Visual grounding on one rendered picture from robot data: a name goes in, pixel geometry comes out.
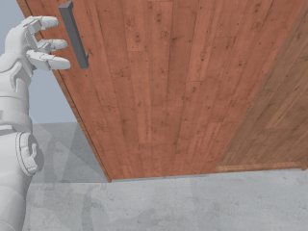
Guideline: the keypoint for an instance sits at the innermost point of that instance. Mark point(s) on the handle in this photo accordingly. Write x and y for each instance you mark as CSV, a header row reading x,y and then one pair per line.
x,y
73,34

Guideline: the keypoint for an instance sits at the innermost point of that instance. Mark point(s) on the wardrobe door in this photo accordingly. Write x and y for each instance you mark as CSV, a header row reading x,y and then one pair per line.
x,y
168,81
274,128

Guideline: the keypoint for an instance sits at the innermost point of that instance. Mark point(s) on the robot left upper arm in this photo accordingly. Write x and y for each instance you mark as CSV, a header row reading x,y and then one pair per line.
x,y
20,159

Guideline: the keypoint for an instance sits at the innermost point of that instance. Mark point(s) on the robot left forearm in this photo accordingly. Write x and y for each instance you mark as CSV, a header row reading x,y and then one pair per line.
x,y
15,79

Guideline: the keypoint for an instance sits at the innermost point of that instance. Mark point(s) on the robot left hand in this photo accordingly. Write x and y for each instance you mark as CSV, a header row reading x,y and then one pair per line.
x,y
19,40

